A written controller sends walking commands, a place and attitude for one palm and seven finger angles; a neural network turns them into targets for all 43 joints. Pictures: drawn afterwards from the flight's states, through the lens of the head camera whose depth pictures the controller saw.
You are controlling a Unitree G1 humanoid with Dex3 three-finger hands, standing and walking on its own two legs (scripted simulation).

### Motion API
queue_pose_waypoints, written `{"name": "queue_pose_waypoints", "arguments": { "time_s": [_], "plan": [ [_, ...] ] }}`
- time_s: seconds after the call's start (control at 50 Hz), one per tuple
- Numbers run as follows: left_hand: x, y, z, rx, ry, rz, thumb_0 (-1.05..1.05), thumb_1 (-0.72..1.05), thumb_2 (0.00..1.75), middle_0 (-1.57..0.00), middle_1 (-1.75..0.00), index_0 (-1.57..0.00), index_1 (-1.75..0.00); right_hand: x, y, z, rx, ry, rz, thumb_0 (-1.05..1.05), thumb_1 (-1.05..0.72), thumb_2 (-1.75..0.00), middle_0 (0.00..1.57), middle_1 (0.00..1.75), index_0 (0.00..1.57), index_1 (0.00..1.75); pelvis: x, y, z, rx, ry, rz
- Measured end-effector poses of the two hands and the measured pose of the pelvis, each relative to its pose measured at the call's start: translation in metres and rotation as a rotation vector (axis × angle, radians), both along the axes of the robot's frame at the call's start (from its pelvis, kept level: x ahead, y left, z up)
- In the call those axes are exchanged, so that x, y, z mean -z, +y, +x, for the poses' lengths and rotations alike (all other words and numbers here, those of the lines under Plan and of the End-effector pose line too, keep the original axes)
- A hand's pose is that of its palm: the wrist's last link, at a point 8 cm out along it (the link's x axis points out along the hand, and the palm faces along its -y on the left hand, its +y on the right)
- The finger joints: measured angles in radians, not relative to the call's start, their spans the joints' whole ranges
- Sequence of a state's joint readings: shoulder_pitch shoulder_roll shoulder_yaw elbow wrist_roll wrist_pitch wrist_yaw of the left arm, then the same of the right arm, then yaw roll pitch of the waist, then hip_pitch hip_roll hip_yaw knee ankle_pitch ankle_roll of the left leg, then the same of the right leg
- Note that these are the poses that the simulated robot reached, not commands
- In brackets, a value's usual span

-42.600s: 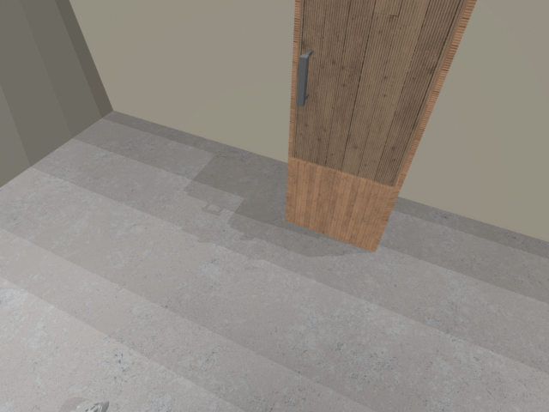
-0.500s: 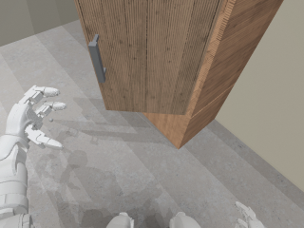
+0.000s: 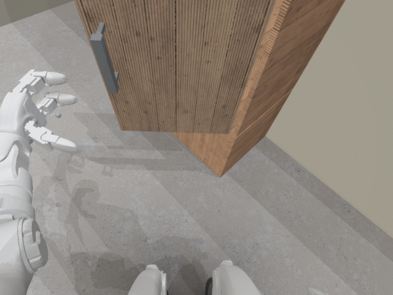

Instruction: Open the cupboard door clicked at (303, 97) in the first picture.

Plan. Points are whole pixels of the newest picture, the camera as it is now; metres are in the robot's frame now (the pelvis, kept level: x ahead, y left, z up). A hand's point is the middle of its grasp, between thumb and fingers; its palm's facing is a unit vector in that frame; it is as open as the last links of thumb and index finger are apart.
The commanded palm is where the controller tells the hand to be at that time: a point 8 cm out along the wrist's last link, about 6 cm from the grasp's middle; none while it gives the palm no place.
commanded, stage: move the hooked fingers beside the handle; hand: left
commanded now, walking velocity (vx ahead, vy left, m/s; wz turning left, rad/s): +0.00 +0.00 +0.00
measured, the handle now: (107, 60) +0.62 +0.20 +0.06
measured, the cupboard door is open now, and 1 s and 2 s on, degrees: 46 46 46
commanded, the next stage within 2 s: slide the fingers in behind the handle in 1.44 s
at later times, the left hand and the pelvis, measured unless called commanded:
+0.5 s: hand (71, 79) +0.54 +0.26 +0.08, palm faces -0.03 -1.00 +0.00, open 14.0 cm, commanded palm +0.53 +0.29 +0.07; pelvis +0.01 +0.01 -0.01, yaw -2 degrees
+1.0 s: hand (77, 70) +0.58 +0.26 +0.06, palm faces -0.03 -1.00 -0.01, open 14.0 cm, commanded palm +0.57 +0.28 +0.06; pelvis +0.02 +0.02 -0.02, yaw -3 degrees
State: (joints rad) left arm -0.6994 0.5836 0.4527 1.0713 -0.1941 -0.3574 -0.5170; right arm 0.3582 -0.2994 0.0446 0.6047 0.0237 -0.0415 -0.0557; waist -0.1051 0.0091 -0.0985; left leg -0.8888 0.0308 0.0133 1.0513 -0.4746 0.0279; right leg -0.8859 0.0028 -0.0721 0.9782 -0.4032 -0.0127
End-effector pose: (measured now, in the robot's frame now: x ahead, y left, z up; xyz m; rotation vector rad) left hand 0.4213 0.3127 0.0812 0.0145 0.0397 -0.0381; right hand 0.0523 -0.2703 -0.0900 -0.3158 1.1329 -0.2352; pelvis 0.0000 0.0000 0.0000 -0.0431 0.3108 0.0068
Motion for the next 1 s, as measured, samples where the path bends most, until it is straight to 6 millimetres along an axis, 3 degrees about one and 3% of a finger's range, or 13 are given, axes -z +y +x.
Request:
{"name": "queue_pose_waypoints", "arguments": {
  "time_s": [0.44,0.7,0.9,1.0],
  "plan": [
    [0.000,-0.003,0.085,-0.004,0.014,0.000,-0.01,-0.50,0.30,-0.30,-1.20,-0.30,-1.20,0.006,0.010,-0.068,0.109,0.257,-0.013,0.01,-0.90,-0.90,0.20,0.30,0.21,0.30,0.012,0.007,0.004,0.017,0.103,-0.024],
    [0.005,-0.003,0.132,-0.009,0.023,-0.012,-0.01,-0.50,0.30,-0.30,-1.20,-0.30,-1.20,0.002,0.020,-0.088,0.148,0.347,-0.035,0.00,-0.90,-0.90,0.20,0.30,0.21,0.30,0.020,0.012,0.008,0.018,0.169,-0.048],
    [0.021,0.001,0.140,-0.003,0.050,-0.005,-0.01,-0.50,0.30,-0.30,-1.20,-0.30,-1.20,0.002,0.036,-0.093,0.172,0.410,0.002,0.00,-0.90,-0.90,0.20,0.30,0.21,0.30,0.020,0.018,0.015,0.029,0.191,-0.052],
    [0.019,0.000,0.141,-0.008,0.028,0.000,-0.01,-0.50,0.30,-0.30,-1.20,-0.30,-1.20,0.000,0.039,-0.088,0.173,0.416,0.013,0.00,-0.90,-0.90,0.20,0.30,0.21,0.30,0.017,0.018,0.020,0.024,0.190,-0.056]
  ]
}}
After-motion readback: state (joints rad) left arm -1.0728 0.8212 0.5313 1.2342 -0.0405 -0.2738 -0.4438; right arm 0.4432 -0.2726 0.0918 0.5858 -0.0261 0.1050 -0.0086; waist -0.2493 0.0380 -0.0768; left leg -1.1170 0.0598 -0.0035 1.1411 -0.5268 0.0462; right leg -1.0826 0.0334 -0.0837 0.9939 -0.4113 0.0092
